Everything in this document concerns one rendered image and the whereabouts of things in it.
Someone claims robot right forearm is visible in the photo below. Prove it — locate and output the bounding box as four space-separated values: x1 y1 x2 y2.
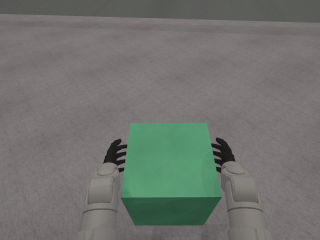
220 161 273 240

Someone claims robot right hand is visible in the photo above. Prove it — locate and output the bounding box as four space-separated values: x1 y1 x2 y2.
211 137 236 173

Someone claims robot left hand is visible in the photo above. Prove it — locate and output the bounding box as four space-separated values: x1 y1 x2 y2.
103 139 128 172

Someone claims robot left forearm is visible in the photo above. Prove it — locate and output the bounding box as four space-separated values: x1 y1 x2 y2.
76 162 121 240

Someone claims carton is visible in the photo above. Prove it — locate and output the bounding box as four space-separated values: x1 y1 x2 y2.
120 122 222 226

